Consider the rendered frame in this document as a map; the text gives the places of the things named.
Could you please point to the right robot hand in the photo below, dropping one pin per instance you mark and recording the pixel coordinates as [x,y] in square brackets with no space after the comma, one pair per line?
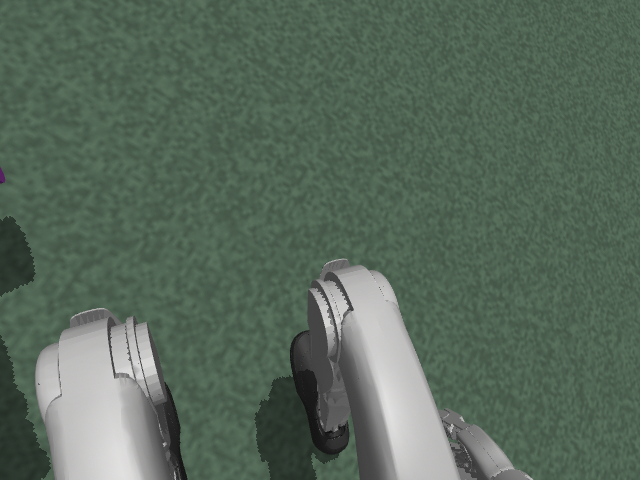
[477,455]

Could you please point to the right robot foot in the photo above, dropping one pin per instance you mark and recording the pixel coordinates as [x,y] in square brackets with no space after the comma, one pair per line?
[306,387]

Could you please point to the left robot foot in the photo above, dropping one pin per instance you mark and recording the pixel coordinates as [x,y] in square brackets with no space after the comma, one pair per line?
[174,431]

